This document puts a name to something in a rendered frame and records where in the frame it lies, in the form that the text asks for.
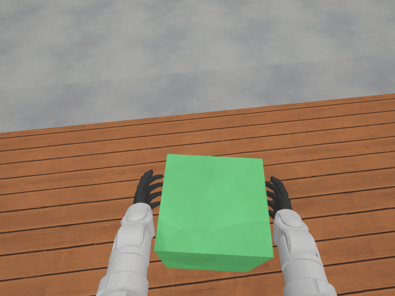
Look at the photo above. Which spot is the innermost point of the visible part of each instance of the robot left forearm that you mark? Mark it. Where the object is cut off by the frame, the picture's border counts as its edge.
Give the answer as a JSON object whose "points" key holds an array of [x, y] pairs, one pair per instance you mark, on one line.
{"points": [[129, 259]]}

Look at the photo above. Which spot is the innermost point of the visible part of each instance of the left robot hand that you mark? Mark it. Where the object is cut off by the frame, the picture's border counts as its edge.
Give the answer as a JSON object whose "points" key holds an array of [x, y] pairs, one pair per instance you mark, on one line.
{"points": [[144, 188]]}

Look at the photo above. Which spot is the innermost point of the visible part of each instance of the robot right forearm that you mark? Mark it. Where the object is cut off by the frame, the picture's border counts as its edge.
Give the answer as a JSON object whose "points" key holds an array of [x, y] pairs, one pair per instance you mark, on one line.
{"points": [[300, 260]]}

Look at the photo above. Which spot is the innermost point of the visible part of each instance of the right robot hand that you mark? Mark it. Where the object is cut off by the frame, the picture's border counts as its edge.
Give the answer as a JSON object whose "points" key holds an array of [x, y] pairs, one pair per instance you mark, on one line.
{"points": [[280, 196]]}

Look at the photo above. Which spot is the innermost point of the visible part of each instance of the carton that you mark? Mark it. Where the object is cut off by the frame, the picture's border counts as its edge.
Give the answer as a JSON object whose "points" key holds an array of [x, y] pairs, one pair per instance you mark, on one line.
{"points": [[213, 214]]}

